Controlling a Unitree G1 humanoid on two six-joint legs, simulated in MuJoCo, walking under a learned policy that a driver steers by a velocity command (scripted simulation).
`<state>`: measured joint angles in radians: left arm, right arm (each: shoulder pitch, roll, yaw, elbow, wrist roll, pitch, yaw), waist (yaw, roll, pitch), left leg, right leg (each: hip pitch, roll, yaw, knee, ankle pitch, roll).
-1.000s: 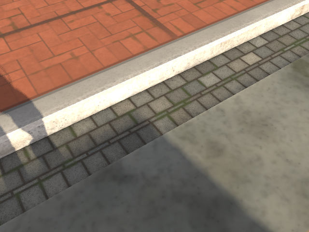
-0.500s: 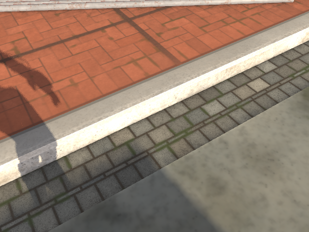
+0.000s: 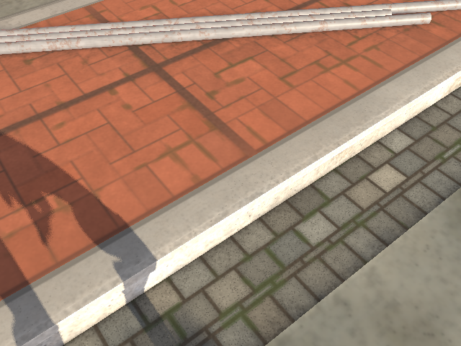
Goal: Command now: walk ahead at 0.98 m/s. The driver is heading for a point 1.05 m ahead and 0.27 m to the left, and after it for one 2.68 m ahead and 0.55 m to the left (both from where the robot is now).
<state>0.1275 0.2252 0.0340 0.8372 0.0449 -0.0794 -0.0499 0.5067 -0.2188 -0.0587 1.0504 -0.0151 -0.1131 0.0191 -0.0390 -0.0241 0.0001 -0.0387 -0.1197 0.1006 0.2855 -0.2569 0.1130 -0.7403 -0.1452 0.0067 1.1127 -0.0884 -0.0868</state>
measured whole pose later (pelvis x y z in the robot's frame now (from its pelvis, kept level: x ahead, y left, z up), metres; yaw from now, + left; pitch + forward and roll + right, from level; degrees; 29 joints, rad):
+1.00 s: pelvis +1.02 +0.11 -0.03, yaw +34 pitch +5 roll -1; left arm -0.09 0.13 -0.08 0.42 0.06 -0.08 0.02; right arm 0.53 -0.25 -0.09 1.03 0.05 -0.11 0.02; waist -0.01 0.07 0.01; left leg 0.15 -0.03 -0.18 0.47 -0.15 0.14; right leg -1.07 -0.02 0.03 1.40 -0.43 -0.03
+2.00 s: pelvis +1.90 +0.49 +0.17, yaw -2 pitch +0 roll -2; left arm 0.36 0.32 0.06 0.77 0.03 -0.03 0.01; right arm 0.09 -0.22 0.02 0.58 -0.05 -0.07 0.01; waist 0.03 -0.01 0.03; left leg -0.58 0.11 -0.09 1.09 -0.42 -0.04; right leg -0.29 0.23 0.01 0.58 -0.28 -0.19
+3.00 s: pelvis +2.77 +0.47 +0.11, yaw +0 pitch -1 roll -2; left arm 0.30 0.27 0.04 0.83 -0.02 -0.08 0.02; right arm 0.19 -0.27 -0.05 0.73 -0.04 -0.03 0.04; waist 0.01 0.02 0.08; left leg -0.50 -0.05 0.11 0.57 0.04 0.13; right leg -0.06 -0.03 -0.27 0.77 -0.47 -0.02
